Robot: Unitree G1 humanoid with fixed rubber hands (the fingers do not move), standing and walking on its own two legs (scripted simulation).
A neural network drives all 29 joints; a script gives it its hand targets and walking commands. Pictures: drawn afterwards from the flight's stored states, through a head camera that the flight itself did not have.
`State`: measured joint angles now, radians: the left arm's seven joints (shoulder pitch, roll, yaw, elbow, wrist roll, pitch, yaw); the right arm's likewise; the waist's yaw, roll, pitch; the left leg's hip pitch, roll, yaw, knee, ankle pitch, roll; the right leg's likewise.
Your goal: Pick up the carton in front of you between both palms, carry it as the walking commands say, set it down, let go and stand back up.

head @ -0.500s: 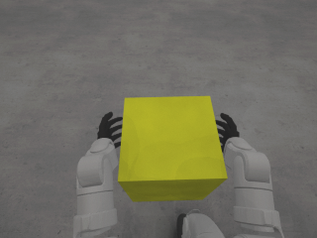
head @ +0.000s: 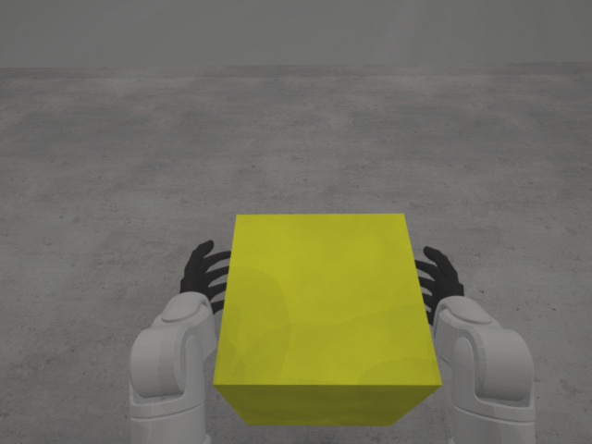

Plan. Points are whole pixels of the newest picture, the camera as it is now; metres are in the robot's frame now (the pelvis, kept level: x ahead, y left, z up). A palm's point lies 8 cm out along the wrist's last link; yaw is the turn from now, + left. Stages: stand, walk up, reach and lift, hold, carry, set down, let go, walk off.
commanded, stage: carry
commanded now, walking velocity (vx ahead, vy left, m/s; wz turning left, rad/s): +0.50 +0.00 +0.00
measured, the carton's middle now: (319, 328) +0.27 +0.00 +0.03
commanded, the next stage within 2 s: none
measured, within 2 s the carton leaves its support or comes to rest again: neither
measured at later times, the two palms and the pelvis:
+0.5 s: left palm (231, 159) +0.55 +0.15 +0.11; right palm (399, 161) +0.55 -0.15 +0.10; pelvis +0.32 +0.00 +0.01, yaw +0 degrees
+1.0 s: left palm (249, 76) +0.88 +0.15 +0.13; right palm (373, 77) +0.88 -0.15 +0.12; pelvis +0.64 +0.00 +0.01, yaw +0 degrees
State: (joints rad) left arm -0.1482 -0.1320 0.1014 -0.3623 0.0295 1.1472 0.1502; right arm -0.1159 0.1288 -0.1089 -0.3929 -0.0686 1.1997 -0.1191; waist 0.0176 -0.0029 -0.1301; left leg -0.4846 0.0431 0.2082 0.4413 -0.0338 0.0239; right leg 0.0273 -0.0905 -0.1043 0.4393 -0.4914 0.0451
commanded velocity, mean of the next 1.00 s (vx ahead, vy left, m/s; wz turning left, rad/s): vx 0.42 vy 0.00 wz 0.00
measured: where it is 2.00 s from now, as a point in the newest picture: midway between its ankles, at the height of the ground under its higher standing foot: (311, 301)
